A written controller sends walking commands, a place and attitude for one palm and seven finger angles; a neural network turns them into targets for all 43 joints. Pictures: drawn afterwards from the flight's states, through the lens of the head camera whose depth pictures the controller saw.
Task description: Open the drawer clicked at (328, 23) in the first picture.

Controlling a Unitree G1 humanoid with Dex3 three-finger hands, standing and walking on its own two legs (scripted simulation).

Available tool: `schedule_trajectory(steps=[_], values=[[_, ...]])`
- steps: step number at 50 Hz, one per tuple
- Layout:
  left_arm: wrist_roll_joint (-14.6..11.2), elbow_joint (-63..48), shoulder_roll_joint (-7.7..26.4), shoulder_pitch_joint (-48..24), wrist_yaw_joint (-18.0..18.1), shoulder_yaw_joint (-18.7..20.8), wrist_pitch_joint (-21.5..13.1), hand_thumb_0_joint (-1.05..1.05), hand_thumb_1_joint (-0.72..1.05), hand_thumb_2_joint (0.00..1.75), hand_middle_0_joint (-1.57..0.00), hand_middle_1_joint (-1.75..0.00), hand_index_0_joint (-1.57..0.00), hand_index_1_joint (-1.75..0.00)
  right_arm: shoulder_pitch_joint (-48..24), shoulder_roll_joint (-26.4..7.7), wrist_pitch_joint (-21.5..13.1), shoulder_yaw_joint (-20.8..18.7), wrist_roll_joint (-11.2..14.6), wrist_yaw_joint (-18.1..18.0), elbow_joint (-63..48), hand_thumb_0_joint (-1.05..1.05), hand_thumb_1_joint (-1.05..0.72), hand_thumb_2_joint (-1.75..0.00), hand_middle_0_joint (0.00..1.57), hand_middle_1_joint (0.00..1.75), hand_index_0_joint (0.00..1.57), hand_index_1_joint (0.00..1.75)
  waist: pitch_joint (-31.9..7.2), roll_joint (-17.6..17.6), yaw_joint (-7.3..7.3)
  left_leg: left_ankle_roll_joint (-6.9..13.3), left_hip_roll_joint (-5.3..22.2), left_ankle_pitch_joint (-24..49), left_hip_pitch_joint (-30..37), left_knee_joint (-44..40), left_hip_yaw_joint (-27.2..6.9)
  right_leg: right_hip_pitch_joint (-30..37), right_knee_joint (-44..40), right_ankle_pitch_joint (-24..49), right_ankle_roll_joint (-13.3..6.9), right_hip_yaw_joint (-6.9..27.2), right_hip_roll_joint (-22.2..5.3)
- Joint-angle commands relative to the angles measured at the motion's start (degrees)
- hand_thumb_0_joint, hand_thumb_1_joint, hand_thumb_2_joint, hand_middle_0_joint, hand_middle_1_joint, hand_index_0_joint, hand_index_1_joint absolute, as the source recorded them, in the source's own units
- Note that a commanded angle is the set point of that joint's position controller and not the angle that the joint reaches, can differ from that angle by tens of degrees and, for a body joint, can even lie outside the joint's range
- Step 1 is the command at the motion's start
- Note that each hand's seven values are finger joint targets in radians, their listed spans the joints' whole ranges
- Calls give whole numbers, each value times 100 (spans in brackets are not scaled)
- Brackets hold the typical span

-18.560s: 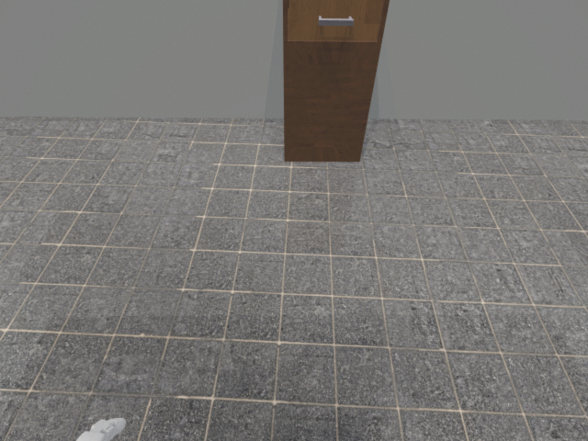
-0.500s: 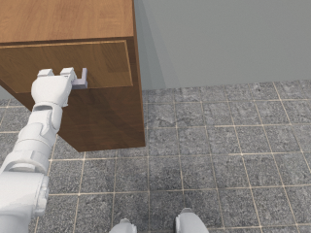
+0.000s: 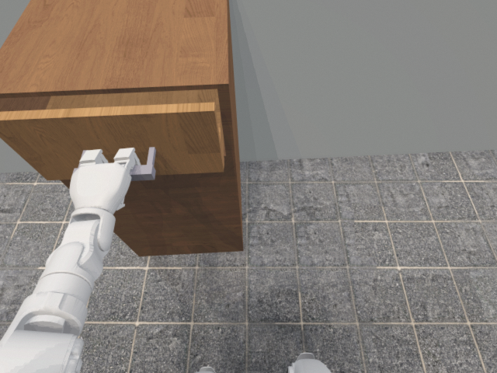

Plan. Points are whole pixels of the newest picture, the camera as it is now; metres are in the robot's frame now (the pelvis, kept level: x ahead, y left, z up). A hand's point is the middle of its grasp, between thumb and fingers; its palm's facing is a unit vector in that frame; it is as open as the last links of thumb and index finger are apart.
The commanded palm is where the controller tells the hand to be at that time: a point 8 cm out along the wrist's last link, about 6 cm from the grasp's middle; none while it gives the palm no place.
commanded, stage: pull the drawer open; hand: left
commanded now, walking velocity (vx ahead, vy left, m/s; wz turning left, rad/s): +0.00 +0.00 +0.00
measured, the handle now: (116, 164) +0.47 +0.25 +0.01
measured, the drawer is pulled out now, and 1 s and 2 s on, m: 0.05 0.17 0.29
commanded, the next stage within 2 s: none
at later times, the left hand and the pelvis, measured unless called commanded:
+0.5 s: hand (111, 226) +0.35 +0.24 -0.01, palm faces -0.03 -0.04 -1.00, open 5.6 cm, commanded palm +0.31 +0.24 +0.04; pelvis +0.00 -0.01 +0.01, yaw +0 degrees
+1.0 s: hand (105, 264) +0.29 +0.24 -0.01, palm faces -0.03 -0.05 -1.00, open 5.6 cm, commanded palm +0.25 +0.24 +0.04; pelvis +0.00 -0.02 +0.01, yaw +1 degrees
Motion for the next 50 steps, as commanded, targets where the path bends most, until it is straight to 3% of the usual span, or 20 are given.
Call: schedule_trajectory(steps=[1,3,6,9,10,13,15,16,18,21,24,27,31,32,40,42,45,46,48,50], values=[[-36,-954,1116,-1254,265,323,149,0,90,90,-40,-135,-40,-135,442,-880,-122,-265,6,-95,-446,0,-90,-90,20,30,20,30,-2029,-96,33,37,-174,3241,1122,-475,-144,1720,-252,2250,-329,-239,290],[-37,-1003,1281,-1201,268,452,194,0,90,90,-40,-135,-40,-135,401,-885,-121,-247,-3,-122,-441,0,-90,-90,20,30,20,30,-2054,-143,73,43,-191,3260,1097,-496,-138,1864,-239,2370,-326,-215,274],[-59,-1130,1243,-836,247,466,269,0,90,90,-40,-135,-40,-135,267,-855,-129,-227,8,-141,-503,0,-90,-90,20,30,20,30,-2033,-87,174,27,-204,3301,1135,-546,-117,1983,-268,2411,-337,-207,269],[-74,-1221,1067,-807,208,320,289,0,90,90,-40,-135,-40,-135,169,-838,-162,-216,31,-164,-571,0,-90,-90,20,30,20,30,-1801,-98,111,32,-214,3017,1136,-594,-116,1884,-331,2201,-336,-233,278],[-93,-1180,1073,-568,202,384,305,0,90,90,-40,-135,-40,-135,130,-830,-171,-209,29,-175,-600,0,-90,-90,20,30,20,30,-1818,-245,176,46,-230,2923,1088,-615,-90,1979,-349,2181,-334,-225,279],[-80,-1454,1133,-455,189,420,292,0,90,90,-40,-135,-40,-135,53,-813,-200,-191,22,-203,-680,0,-90,-90,20,30,20,30,-1929,-60,227,41,-245,3021,1156,-635,-83,2100,-328,2293,-348,-205,265],[-101,-1519,1131,-116,180,489,309,0,90,90,-40,-135,-40,-135,1,-806,-221,-193,29,-215,-713,0,-90,-90,20,30,20,30,-1888,-216,288,41,-247,3032,1096,-651,-55,2210,-339,2388,-335,-190,263],[-124,-1619,992,10,168,387,319,0,90,90,-40,-135,-40,-135,-34,-784,-237,-189,41,-215,-763,0,-90,-90,20,30,20,30,-1876,-167,274,37,-253,2998,1128,-665,-49,2217,-368,2386,-339,-193,267],[-118,-1810,1057,72,178,461,294,0,90,90,-40,-135,-40,-135,-62,-793,-250,-191,35,-226,-769,0,-90,-90,20,30,20,30,-1881,-116,294,29,-238,3121,1179,-666,-79,2202,-342,2388,-342,-191,263],[-139,-1898,1001,326,198,470,339,0,90,90,-40,-135,-40,-135,-131,-793,-296,-191,42,-238,-795,0,-90,-90,20,30,20,30,-1706,-279,287,27,-241,2880,1127,-714,-53,2204,-396,2277,-333,-205,270],[-94,-2147,903,501,262,418,356,0,90,90,-40,-135,-40,-135,-195,-762,-329,-197,29,-248,-811,0,-90,-90,20,30,20,30,-1763,-63,304,9,-231,3075,1287,-699,-69,2151,-377,2290,-348,-199,269],[-132,-2416,845,857,306,433,420,0,90,90,-40,-135,-40,-135,-270,-766,-361,-193,26,-237,-860,0,-90,-90,20,30,20,30,-1795,-85,336,-10,-217,3256,1354,-697,-101,2213,-373,2338,-358,-225,274],[-139,-2546,822,975,333,409,496,0,90,90,-40,-135,-40,-135,-335,-755,-414,-177,24,-270,-861,0,-90,-90,20,30,20,30,-1647,-288,306,4,-248,2846,1273,-752,-63,2278,-435,2273,-335,-209,262],[-147,-2641,945,998,336,528,500,0,90,90,-40,-135,-40,-135,-392,-771,-418,-170,12,-286,-867,0,-90,-90,20,30,20,30,-1695,-235,339,6,-249,2881,1278,-754,-71,2331,-417,2286,-348,-197,263],[-144,-3000,739,1712,370,446,512,0,90,90,-40,-135,-40,-135,-621,-681,-511,-126,-9,-320,-975,0,-90,-90,20,30,20,30,-1449,-203,408,4,-294,2597,1317,-827,-20,2365,-495,2175,-339,-189,243],[-159,-3051,901,1745,366,592,517,0,90,90,-40,-135,-40,-135,-684,-708,-511,-106,4,-329,-968,0,-90,-90,20,30,20,30,-1380,-185,434,-6,-310,2499,1267,-837,-40,2376,-485,2084,-358,-174,247],[-106,-3139,687,1943,399,435,509,0,90,90,-40,-135,-40,-135,-744,-638,-560,-97,-6,-335,-1014,0,-90,-90,20,30,20,30,-1309,-182,447,-2,-313,2465,1315,-843,-33,2303,-492,2026,-357,-194,253],[-98,-3235,653,1861,415,388,498,0,90,90,-40,-135,-40,-135,-742,-644,-580,-103,-6,-330,-1011,0,-90,-90,20,30,20,30,-1327,-153,405,-8,-307,2485,1370,-825,-42,2251,-492,2028,-353,-193,252],[-96,-3406,711,2170,448,489,482,0,90,90,-40,-135,-40,-135,-766,-635,-599,-105,-30,-324,-1047,0,-90,-90,20,30,20,30,-1455,-124,487,-15,-307,2654,1414,-805,-55,2346,-447,2123,-356,-184,244],[-109,-3459,620,2312,451,426,510,0,90,90,-40,-135,-40,-135,-828,-622,-619,-95,-24,-317,-1060,0,-90,-90,20,30,20,30,-1394,-228,465,-12,-320,2563,1391,-786,-34,2351,-470,2179,-343,-177,242]])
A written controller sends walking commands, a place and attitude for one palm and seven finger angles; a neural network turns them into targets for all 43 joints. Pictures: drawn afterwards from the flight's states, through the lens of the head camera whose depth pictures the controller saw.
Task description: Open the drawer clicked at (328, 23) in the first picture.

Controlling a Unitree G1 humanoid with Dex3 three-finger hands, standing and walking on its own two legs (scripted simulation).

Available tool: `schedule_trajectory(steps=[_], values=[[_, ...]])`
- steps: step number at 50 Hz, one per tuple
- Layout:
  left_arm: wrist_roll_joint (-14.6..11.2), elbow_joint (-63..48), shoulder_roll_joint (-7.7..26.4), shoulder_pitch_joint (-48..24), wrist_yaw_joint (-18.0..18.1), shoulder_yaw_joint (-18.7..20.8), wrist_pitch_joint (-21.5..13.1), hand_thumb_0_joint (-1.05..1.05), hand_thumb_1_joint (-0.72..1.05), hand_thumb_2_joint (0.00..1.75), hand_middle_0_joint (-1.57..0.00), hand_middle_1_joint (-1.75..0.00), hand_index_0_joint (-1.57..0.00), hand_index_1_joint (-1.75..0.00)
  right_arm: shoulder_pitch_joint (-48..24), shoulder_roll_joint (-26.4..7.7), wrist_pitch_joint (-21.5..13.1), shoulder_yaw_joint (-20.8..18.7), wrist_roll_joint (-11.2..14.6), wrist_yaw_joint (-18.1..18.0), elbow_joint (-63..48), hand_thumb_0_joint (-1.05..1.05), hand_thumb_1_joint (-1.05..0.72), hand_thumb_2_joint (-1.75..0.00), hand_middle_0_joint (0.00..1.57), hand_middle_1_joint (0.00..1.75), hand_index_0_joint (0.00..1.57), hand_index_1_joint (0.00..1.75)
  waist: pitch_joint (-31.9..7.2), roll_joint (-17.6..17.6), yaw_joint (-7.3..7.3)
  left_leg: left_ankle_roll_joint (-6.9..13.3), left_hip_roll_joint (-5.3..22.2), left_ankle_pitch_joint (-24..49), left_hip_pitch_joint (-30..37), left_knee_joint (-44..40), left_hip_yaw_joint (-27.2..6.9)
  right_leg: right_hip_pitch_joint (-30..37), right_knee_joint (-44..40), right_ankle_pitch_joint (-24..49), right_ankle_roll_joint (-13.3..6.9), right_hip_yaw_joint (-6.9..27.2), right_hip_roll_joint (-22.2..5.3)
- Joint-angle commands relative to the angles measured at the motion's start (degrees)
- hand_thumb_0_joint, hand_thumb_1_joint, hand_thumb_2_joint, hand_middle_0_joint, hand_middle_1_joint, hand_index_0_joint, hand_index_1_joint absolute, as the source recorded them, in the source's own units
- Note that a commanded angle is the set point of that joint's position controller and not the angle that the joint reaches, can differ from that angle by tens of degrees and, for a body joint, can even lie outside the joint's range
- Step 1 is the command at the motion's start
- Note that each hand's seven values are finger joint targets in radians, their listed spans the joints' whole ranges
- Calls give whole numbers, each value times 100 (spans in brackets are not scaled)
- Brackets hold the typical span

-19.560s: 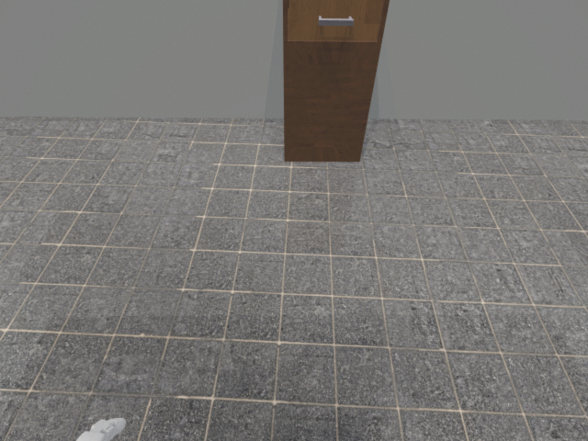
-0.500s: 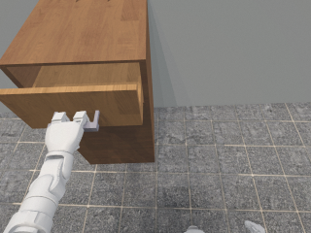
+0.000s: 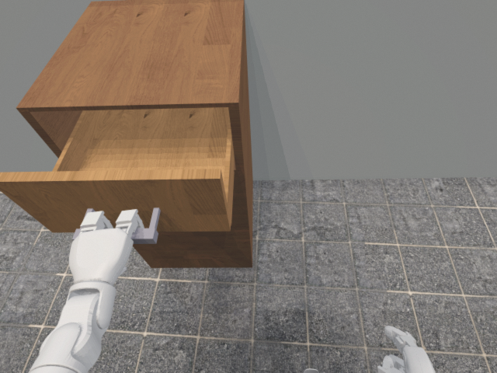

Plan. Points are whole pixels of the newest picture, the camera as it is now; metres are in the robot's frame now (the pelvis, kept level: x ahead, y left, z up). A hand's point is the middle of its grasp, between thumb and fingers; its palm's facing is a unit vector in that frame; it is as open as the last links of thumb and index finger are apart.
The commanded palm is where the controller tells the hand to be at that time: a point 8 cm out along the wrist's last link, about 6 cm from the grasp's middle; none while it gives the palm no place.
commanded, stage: pull the drawer open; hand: left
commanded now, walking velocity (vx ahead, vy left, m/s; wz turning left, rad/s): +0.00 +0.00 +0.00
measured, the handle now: (119, 225) +0.35 +0.26 +0.00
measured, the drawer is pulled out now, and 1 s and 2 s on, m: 0.17 0.29 0.30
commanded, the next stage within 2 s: open the thumb to release the handle in 1.26 s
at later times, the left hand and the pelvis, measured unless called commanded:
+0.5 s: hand (107, 301) +0.23 +0.25 -0.02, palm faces -0.02 -0.06 -1.00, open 5.5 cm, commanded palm +0.19 +0.25 +0.03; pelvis +0.00 +0.00 +0.00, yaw +0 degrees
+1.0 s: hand (97, 341) +0.17 +0.24 -0.02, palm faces -0.04 -0.07 -1.00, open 5.6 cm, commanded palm +0.13 +0.25 +0.03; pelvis +0.00 -0.01 -0.01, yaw +0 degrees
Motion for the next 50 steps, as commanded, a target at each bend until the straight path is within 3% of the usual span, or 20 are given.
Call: schedule_trajectory(steps=[1,3,4,7,8,13,15,16,18,21,23,27,32,34,36,40,43,46,50], values=[[-61,-1170,1141,-275,312,739,85,0,90,90,-40,-135,-40,-135,-206,-704,-253,-225,-23,-63,-742,0,-90,-90,20,30,20,30,-1622,-274,192,123,-327,2441,435,-423,6,1582,-360,2278,-217,-124,224],[-47,-1213,1222,-125,321,822,98,0,90,90,-40,-135,-40,-135,-289,-699,-242,-190,-33,-76,-758,0,-90,-90,20,30,20,30,-1520,-261,224,112,-342,2311,367,-449,-1,1588,-349,2194,-221,-107,218],[-49,-1281,1011,-34,320,653,102,0,90,90,-40,-135,-40,-135,-326,-667,-264,-191,-24,-72,-790,0,-90,-90,20,30,20,30,-1467,-211,206,117,-342,2283,400,-452,15,1529,-376,2157,-219,-130,218],[-40,-1398,1184,-71,342,804,97,0,90,90,-40,-135,-40,-135,-368,-699,-279,-180,-34,-94,-768,0,-90,-90,20,30,20,30,-1481,-208,219,111,-341,2252,398,-442,-8,1507,-349,2057,-233,-121,229],[-13,-1492,1137,64,366,769,106,0,90,90,-40,-135,-40,-135,-381,-666,-290,-181,-47,-78,-791,0,-90,-90,20,30,20,30,-1503,-65,245,104,-340,2249,474,-451,-2,1494,-356,2046,-233,-107,218],[-50,-1871,1039,735,391,786,124,0,90,90,-40,-135,-40,-135,-461,-634,-318,-181,-61,-51,-855,0,-90,-90,20,30,20,30,-1591,-154,312,87,-323,2523,558,-417,-10,1605,-317,2306,-231,-98,208],[-82,-2003,919,952,396,715,135,0,90,90,-40,-135,-40,-135,-502,-622,-329,-175,-60,-38,-871,0,-90,-90,20,30,20,30,-1531,-221,286,83,-323,2489,527,-397,-3,1575,-318,2330,-218,-108,210],[-82,-2013,1012,1163,400,843,135,0,90,90,-40,-135,-40,-135,-531,-615,-336,-186,-55,-35,-872,0,-90,-90,20,30,20,30,-1442,-226,337,77,-325,2460,472,-400,-3,1572,-306,2283,-228,-92,221],[-78,-2249,929,1429,428,789,121,0,90,90,-40,-135,-40,-135,-603,-600,-344,-159,-71,-16,-936,0,-90,-90,20,30,20,30,-1424,-82,354,69,-311,2481,519,-404,-18,1520,-295,2195,-233,-99,215],[-57,-2279,917,1393,483,809,115,0,90,90,-40,-135,-40,-135,-645,-592,-364,-153,-82,-21,-925,0,-90,-90,20,30,20,30,-1235,-239,290,83,-328,2103,410,-379,-22,1378,-316,1942,-230,-104,221],[-15,-2372,899,1320,528,769,74,0,90,90,-40,-135,-40,-135,-668,-590,-381,-141,-113,-32,-921,0,-90,-90,20,30,20,30,-1194,-131,268,82,-323,2012,416,-361,-40,1263,-288,1806,-235,-108,221],[5,-2548,934,1683,603,858,98,0,90,90,-40,-135,-40,-135,-706,-578,-378,-151,-128,-18,-938,0,-90,-90,20,30,20,30,-1376,-56,332,65,-328,2200,491,-291,-42,1315,-229,1961,-258,-96,216],[5,-2769,812,1933,631,737,130,0,90,90,-40,-135,-40,-135,-781,-552,-378,-129,-134,4,-994,0,-90,-90,20,30,20,30,-1294,-49,333,60,-322,2187,476,-250,-72,1205,-182,1840,-260,-105,230],[-6,-2800,799,2249,630,739,151,0,90,90,-40,-135,-40,-135,-776,-523,-389,-121,-141,15,-1019,0,-90,-90,20,30,20,30,-1307,-128,390,60,-319,2182,471,-243,-71,1262,-163,1879,-248,-113,218],[-23,-2854,738,2244,605,669,162,0,90,90,-40,-135,-40,-135,-818,-529,-377,-102,-141,20,-1035,0,-90,-90,20,30,20,30,-1191,-285,347,74,-324,2019,404,-234,-81,1197,-187,1786,-237,-105,221],[-25,-3004,848,2725,593,823,95,0,90,90,-40,-135,-40,-135,-857,-509,-393,-83,-164,26,-1098,0,-90,-90,20,30,20,30,-1160,-275,439,83,-333,2012,364,-208,-77,1231,-148,1813,-246,-54,221],[-45,-3273,814,2962,583,762,45,0,90,90,-40,-135,-40,-135,-869,-503,-375,-67,-186,65,-1157,0,-90,-90,20,30,20,30,-1126,-33,440,71,-322,2086,422,-176,-77,1161,-122,1799,-257,-26,208],[-78,-3341,845,3245,590,842,-24,0,90,90,-40,-135,-40,-135,-845,-496,-363,-70,-203,98,-1169,0,-90,-90,20,30,20,30,-1095,-198,445,85,-317,2016,359,-131,-84,1131,-110,1797,-251,-10,208],[-36,-3427,858,3430,669,913,-146,0,90,90,-40,-135,-40,-135,-860,-494,-350,-69,-239,115,-1183,0,-90,-90,20,30,20,30,-954,-121,441,82,-341,1862,238,-55,-92,943,-44,1669,-266,53,218]])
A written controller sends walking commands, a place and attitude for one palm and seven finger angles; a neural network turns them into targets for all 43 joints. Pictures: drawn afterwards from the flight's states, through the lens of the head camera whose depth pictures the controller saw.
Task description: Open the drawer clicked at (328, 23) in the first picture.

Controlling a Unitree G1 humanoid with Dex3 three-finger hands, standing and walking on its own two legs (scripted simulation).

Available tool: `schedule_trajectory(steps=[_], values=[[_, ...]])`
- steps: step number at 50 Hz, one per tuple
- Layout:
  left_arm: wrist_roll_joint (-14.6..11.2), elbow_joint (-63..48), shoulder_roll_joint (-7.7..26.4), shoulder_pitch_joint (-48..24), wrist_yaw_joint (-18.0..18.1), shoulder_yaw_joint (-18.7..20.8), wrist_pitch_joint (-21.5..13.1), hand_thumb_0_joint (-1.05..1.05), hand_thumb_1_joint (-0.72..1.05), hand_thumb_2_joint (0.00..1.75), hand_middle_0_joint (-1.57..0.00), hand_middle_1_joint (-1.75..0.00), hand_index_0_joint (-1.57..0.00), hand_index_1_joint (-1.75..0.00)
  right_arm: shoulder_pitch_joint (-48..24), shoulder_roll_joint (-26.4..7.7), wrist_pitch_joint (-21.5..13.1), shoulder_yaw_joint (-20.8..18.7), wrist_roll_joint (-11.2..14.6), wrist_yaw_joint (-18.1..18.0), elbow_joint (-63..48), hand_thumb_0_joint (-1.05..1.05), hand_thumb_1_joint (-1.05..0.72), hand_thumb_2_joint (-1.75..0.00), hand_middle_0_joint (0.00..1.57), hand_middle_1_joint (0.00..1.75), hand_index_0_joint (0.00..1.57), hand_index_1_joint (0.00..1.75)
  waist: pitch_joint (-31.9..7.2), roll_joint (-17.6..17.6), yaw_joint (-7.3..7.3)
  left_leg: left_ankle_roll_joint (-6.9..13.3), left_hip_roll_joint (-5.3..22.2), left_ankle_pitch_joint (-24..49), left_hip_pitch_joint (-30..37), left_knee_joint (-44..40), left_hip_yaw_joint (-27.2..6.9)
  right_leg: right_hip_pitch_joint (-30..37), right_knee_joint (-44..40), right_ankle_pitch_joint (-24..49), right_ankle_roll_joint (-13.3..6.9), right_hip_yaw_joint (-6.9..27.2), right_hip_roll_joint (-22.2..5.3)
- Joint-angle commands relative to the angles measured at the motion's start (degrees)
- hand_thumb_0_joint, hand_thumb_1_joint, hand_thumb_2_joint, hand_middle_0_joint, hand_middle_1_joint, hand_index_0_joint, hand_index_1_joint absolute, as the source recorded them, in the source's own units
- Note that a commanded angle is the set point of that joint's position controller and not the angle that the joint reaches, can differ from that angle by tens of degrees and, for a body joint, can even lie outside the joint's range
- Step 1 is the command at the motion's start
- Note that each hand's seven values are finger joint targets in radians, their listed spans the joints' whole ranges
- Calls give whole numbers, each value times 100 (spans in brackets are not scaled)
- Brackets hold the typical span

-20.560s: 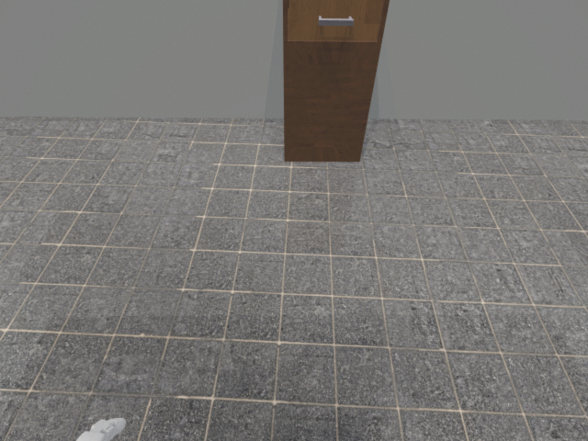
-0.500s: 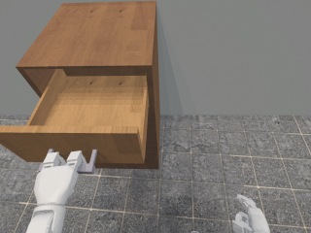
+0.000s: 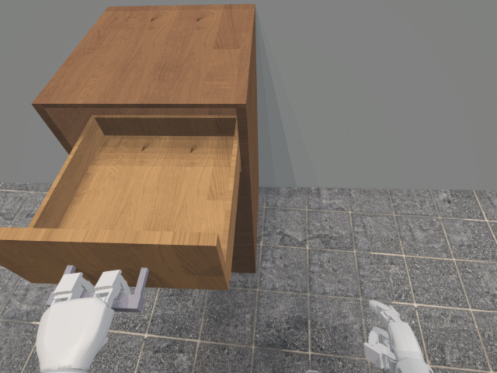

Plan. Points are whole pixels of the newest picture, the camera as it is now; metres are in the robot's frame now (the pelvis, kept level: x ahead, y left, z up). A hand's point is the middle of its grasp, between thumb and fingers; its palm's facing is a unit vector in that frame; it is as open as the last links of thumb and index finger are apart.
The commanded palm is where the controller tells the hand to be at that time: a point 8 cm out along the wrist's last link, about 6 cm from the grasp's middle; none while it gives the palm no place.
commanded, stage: pull the drawer open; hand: left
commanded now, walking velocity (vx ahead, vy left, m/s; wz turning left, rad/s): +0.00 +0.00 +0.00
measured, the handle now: (101, 287) +0.23 +0.26 +0.01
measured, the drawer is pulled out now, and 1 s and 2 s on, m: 0.29 0.30 0.30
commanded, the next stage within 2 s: open the thumb to release the handle in 0.26 s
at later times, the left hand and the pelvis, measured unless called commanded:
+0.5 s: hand (84, 339) +0.16 +0.27 -0.01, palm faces +0.00 -0.02 -1.00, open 5.8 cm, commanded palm +0.13 +0.27 +0.04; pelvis +0.00 +0.00 -0.01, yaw +0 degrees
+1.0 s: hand (88, 339) +0.16 +0.26 +0.00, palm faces -0.01 -0.06 -1.00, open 13.5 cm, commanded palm +0.14 +0.25 +0.04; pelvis -0.01 +0.00 +0.00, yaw +1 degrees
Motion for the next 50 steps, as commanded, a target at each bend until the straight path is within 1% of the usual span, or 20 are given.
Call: schedule_trajectory(steps=[1,4,7,9,17,18,19,20,24,26,27,28,29,35,38,42,47,48,49,50], values=[[-25,-1186,984,655,396,888,-70,0,90,90,-40,-135,-40,-135,-508,-623,-254,-218,-45,-14,-924,0,-90,-90,20,30,20,30,-1094,-47,235,141,-369,2203,248,-432,-115,995,-508,1990,-218,30,179],[-13,-1341,885,897,456,784,-107,0,90,90,-40,-135,-40,-135,-503,-629,-231,-222,-59,49,-972,0,-90,-90,20,30,20,30,-1048,113,224,110,-347,2324,299,-353,-136,750,-437,1843,-232,58,190],[-31,-1472,964,926,519,880,-132,0,90,90,-40,-135,-40,-135,-480,-645,-209,-234,-89,63,-1007,0,-90,-90,20,30,20,30,-1078,23,203,111,-346,2232,233,-284,-163,653,-396,1732,-242,75,194],[-45,-1449,882,1347,527,843,-125,0,90,90,-40,-135,-40,-135,-497,-630,-218,-226,-79,89,-1056,0,-90,-90,20,30,20,30,-1106,20,290,107,-354,2234,205,-263,-158,665,-345,1715,-247,90,206],[-195,-1767,996,2115,582,1032,-19,0,90,90,-40,-135,-40,-135,-564,-666,-144,-209,-44,132,-1175,0,-90,-90,20,30,20,30,-1191,75,362,137,-308,2630,62,-187,-161,891,-236,2268,-239,178,182],[-63,-1589,1473,195,649,1372,-67,0,90,90,-40,-135,-40,-135,-556,-770,-88,-204,-68,21,-900,0,-90,-90,20,30,20,30,-890,-156,-49,128,-368,2041,-113,-59,-203,436,-233,2077,-225,254,183],[-12,-1332,1423,479,715,1585,-113,0,83,87,-40,-134,-40,-134,-516,-681,-105,-219,-124,-46,-980,0,-90,-90,20,30,20,30,-990,-25,213,139,-388,1777,-193,-150,-180,624,-212,1795,-223,127,165],[-3,-1044,1235,736,722,1417,-112,0,76,84,-39,-134,-39,-134,-481,-644,-139,-208,-102,-50,-953,0,-90,-90,20,30,20,30,-881,-71,161,139,-395,1700,-176,-127,-167,500,-251,1685,-240,144,180],[-196,-1180,1006,497,729,1169,-84,0,48,72,-37,-130,-37,-130,-431,-691,-214,-292,-35,-92,-940,0,-90,-90,20,30,20,30,-1216,150,80,137,-384,1753,44,-132,-129,492,-276,1536,-213,18,177],[-245,-1203,976,335,666,1057,-54,0,34,66,-36,-129,-36,-129,-378,-709,-260,-314,-32,-122,-897,0,-90,-90,20,30,20,30,-1383,62,33,149,-363,1901,117,-126,-133,568,-294,1677,-182,-39,154],[-234,-1165,1176,414,665,1250,-14,0,27,63,-35,-128,-35,-128,-391,-730,-234,-299,-32,-155,-891,0,-90,-90,20,30,20,30,-1480,-26,79,148,-348,2045,88,-156,-148,725,-279,1856,-181,-37,161],[-180,-1103,1123,473,642,1162,49,0,20,60,-35,-127,-35,-127,-422,-716,-213,-275,-32,-159,-885,0,-90,-90,20,30,20,30,-1437,1,109,143,-355,2107,95,-177,-141,757,-282,1933,-181,-30,151],[-156,-1026,1079,434,608,1092,98,0,13,57,-35,-127,-35,-127,-417,-705,-198,-270,-24,-165,-875,0,-90,-90,20,30,20,30,-1361,-208,89,144,-353,2066,56,-185,-137,763,-308,1954,-166,-45,150],[-113,-960,972,177,404,804,156,0,-29,39,-32,-122,-32,-122,-518,-688,-211,-200,13,-204,-891,0,-90,-90,20,30,20,30,-1004,-244,88,170,-358,1732,47,-373,-138,774,-492,1549,-161,-107,150],[-93,-1030,993,34,333,780,125,0,-50,30,-30,-120,-30,-120,-518,-673,-221,-184,-9,-212,-907,0,-90,-90,20,30,20,30,-1048,-90,114,165,-352,1700,168,-440,-131,799,-548,1422,-171,-97,136],[-96,-920,969,-223,252,729,72,0,-50,30,-30,-120,-30,-120,-520,-674,-225,-177,-4,-229,-872,0,-90,-90,20,30,20,30,-879,-188,55,176,-371,1442,124,-485,-128,756,-678,1242,-171,-56,140],[-74,-849,1159,-203,221,941,-11,0,-50,30,-30,-120,-30,-120,-531,-674,-249,-168,-15,-249,-855,0,-90,-90,20,30,20,30,-909,-158,142,176,-398,1462,100,-501,-120,884,-704,1346,-183,11,125],[-103,-911,454,-318,175,148,0,0,-50,30,-30,-120,-30,-120,-544,-630,-274,-141,-65,-191,-884,0,-90,-90,20,30,20,30,-874,-123,3,187,-411,1450,142,-443,-114,731,-678,1315,-161,1,104],[-121,-885,735,-365,167,438,-40,0,-50,30,-30,-120,-30,-120,-476,-634,-296,-205,-17,-190,-849,0,-90,-90,20,30,20,30,-901,-237,25,182,-375,1464,129,-436,-133,752,-678,1304,-162,-37,110],[-89,-919,784,-358,170,487,-75,0,-50,30,-30,-120,-30,-120,-521,-656,-306,-197,-35,-205,-838,0,-90,-90,20,30,20,30,-897,-97,71,173,-390,1452,119,-449,-130,755,-673,1299,-169,-23,115]])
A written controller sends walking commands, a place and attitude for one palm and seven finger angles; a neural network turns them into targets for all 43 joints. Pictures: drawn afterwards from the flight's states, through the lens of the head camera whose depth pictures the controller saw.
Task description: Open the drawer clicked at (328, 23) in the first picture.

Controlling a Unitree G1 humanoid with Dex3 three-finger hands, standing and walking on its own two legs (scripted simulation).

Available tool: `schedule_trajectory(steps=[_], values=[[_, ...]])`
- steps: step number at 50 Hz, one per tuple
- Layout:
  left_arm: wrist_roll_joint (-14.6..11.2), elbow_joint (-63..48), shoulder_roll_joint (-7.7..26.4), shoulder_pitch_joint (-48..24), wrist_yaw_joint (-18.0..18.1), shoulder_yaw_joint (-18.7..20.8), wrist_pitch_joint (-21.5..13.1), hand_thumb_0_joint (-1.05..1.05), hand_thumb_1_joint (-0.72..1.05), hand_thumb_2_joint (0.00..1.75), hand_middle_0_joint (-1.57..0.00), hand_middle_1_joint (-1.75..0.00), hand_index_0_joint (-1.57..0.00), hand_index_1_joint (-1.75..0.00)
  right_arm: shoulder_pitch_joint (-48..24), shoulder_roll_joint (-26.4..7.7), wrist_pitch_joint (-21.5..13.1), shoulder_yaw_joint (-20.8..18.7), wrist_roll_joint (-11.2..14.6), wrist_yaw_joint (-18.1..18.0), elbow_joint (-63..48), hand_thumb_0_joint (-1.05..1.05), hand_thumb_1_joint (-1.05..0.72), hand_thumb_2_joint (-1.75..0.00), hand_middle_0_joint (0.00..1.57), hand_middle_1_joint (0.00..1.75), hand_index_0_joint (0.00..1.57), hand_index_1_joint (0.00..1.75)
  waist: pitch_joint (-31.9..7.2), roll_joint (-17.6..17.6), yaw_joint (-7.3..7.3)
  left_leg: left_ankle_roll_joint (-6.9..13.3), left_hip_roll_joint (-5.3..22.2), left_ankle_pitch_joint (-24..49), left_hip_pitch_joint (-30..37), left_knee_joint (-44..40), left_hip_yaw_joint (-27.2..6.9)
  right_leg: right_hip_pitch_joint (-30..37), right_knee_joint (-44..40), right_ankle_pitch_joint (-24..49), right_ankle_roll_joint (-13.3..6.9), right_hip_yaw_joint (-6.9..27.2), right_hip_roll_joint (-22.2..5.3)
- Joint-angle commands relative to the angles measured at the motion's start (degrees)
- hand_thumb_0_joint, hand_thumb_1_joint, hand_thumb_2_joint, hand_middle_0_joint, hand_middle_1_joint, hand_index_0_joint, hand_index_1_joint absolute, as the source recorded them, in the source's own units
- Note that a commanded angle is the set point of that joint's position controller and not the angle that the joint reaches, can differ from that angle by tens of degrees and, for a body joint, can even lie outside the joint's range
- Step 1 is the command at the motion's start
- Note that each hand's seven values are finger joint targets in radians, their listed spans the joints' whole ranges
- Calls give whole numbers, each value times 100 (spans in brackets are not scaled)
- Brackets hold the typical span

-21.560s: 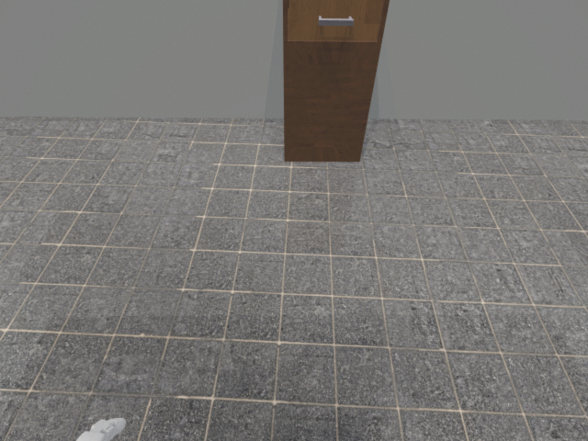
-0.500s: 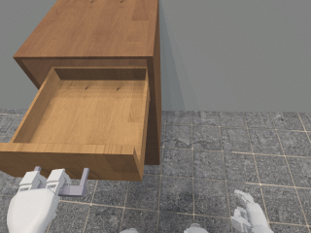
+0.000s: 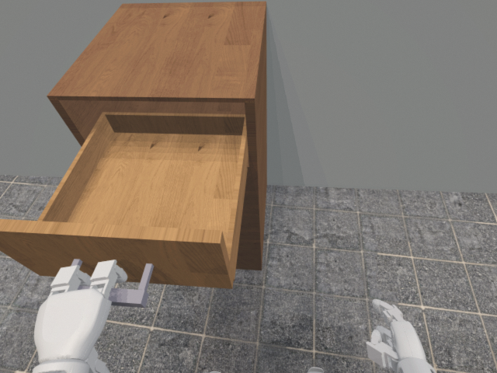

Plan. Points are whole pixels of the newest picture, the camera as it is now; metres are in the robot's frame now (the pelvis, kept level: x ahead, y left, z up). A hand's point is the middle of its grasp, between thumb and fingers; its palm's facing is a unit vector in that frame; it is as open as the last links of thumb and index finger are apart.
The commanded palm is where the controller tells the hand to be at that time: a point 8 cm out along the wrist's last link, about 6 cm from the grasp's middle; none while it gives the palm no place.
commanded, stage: lift the hand off the handle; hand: left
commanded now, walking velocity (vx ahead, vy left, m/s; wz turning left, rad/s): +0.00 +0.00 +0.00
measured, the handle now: (106, 282) +0.24 +0.26 +0.02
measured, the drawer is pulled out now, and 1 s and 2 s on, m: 0.30 0.30 0.30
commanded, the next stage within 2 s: draw the hand back to the body in 1.56 s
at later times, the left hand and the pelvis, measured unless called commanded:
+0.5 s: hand (94, 308) +0.19 +0.26 +0.03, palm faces +0.05 -0.06 -1.00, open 13.6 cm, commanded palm +0.17 +0.26 +0.08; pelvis +0.00 +0.00 +0.01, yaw +0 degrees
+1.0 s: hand (76, 290) +0.20 +0.25 +0.09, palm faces +0.06 -0.06 -1.00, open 13.3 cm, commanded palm +0.17 +0.25 +0.15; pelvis +0.01 +0.01 +0.03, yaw +1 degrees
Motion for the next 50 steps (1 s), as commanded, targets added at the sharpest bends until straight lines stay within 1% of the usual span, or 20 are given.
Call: schedule_trajectory(steps=[1,2,7,10,13,16,18,20,22,26,29,30,31,37,41,42,45,46,49,50], values=[[34,-933,865,-42,225,498,-84,0,-50,30,-30,-120,-30,-120,-497,-611,-283,-210,-21,-60,-849,0,-90,-90,20,30,20,30,-943,-206,3,198,-343,1390,256,-628,-14,902,-831,1250,-138,66,167],[75,-936,1023,-193,254,651,-84,0,-50,30,-30,-120,-30,-120,-519,-625,-263,-201,-20,-76,-838,0,-90,-90,20,30,20,30,-961,-208,10,187,-342,1408,232,-635,-24,901,-823,1273,-154,89,177],[163,-781,1110,-595,401,796,-74,0,-50,30,-30,-120,-30,-120,-545,-602,-238,-207,-22,-128,-770,0,-90,-90,20,30,20,30,-1010,-151,-8,187,-377,1223,152,-581,5,831,-834,1135,-154,157,152],[93,-712,1033,-635,384,736,-33,0,-50,30,-30,-120,-30,-120,-560,-594,-271,-231,18,-157,-735,0,-90,-90,20,30,20,30,-1114,-28,9,183,-377,1247,191,-601,27,908,-822,1182,-146,121,156],[11,-678,851,-864,312,495,32,0,-50,30,-30,-120,-30,-120,-532,-609,-287,-229,32,-177,-718,0,-90,-90,20,30,20,30,-1173,-114,-96,191,-353,1342,270,-622,2,902,-824,1223,-127,45,167],[-6,-1088,1101,-994,307,619,51,0,-50,30,-30,-120,-30,-120,-565,-614,-312,-228,38,-205,-758,0,-90,-90,20,30,20,30,-1341,-57,-30,191,-347,1405,456,-727,-11,1058,-883,1190,-130,21,167],[-21,-1331,1062,-855,300,587,87,0,-50,30,-30,-120,-30,-120,-558,-601,-320,-206,21,-203,-805,0,-90,-90,20,30,20,30,-1399,-9,0,188,-338,1597,599,-788,-18,1143,-898,1321,-139,13,157],[-83,-1572,966,-651,236,476,85,0,-50,30,-30,-120,-30,-120,-557,-584,-339,-197,30,-175,-839,0,-90,-90,20,30,20,30,-1375,-68,13,182,-320,1741,691,-847,-20,1221,-942,1394,-131,-25,152],[-154,-1653,1147,-542,171,651,122,0,-50,30,-30,-120,-30,-120,-618,-608,-319,-179,53,-181,-849,0,-90,-90,20,30,20,30,-1202,-43,26,181,-311,1802,685,-936,-37,1346,-1044,1473,-140,2,143],[-149,-1474,1112,-621,31,633,283,0,-50,30,-30,-120,-30,-120,-703,-584,-258,-122,104,-171,-826,0,-90,-90,20,30,20,30,-635,-166,21,178,-301,1419,620,-1174,-43,1341,-1250,1103,-107,-23,142],[-228,-1591,1128,-639,-125,620,378,0,-50,30,-30,-120,-30,-120,-731,-576,-254,-138,147,-170,-844,0,-90,-90,20,30,20,30,-716,-74,80,181,-294,1468,856,-1322,-20,1576,-1387,1102,-104,1,140],[-261,-1697,1091,-787,-185,525,388,0,-50,30,-30,-120,-30,-120,-733,-586,-258,-108,141,-183,-858,0,-90,-90,20,30,20,30,-734,-99,47,192,-307,1452,905,-1356,-29,1606,-1423,1101,-83,-1,133],[-283,-1755,1209,-876,-240,615,382,0,-50,30,-30,-120,-30,-120,-735,-586,-259,-117,150,-198,-851,0,-90,-90,20,30,20,30,-780,-63,69,188,-304,1475,983,-1414,-37,1693,-1462,1088,-88,2,129],[-292,-2011,1207,-1319,-514,480,261,0,-50,30,-30,-120,-30,-120,-774,-563,-282,-63,115,-226,-815,0,-90,-90,20,30,20,30,-610,36,60,180,-300,1715,1284,-1649,-63,1860,-1686,1166,-91,-11,130],[-334,-2454,1203,-1251,-604,442,133,0,-50,30,-30,-120,-30,-120,-751,-541,-333,-73,96,-187,-834,0,-90,-90,20,30,20,30,-822,186,126,171,-295,2085,1570,-1716,-54,2065,-1735,1453,-84,-35,123],[-338,-2476,1313,-1329,-621,539,135,0,-50,30,-30,-120,-30,-120,-747,-553,-324,-67,82,-197,-811,0,-90,-90,20,30,20,30,-797,122,110,160,-284,2169,1607,-1737,-66,2108,-1791,1499,-89,-4,128],[-295,-2526,1339,-1072,-659,599,151,0,-50,30,-30,-120,-30,-120,-766,-523,-320,-45,74,-152,-817,0,-90,-90,20,30,20,30,-696,75,195,156,-278,2293,1628,-1807,-52,2208,-1835,1631,-75,-20,116],[-293,-2569,1313,-1209,-695,556,180,0,-50,30,-30,-120,-30,-120,-802,-528,-293,-50,85,-139,-785,0,-90,-90,20,30,20,30,-652,101,173,138,-278,2290,1656,-1866,-55,2244,-1874,1641,-79,-20,119],[-388,-2668,1469,-1133,-809,725,276,0,-50,30,-30,-120,-30,-120,-868,-537,-261,-47,119,-142,-784,0,-90,-90,20,30,20,30,-676,97,243,139,-261,2414,1775,-1997,-48,2508,-1990,1795,-73,-4,113],[-390,-2763,1367,-1125,-855,613,298,0,-50,30,-30,-120,-30,-120,-876,-528,-263,-20,116,-131,-829,0,-90,-90,20,30,20,30,-626,123,232,149,-270,2487,1792,-2021,-43,2514,-2002,1858,-58,-23,101]])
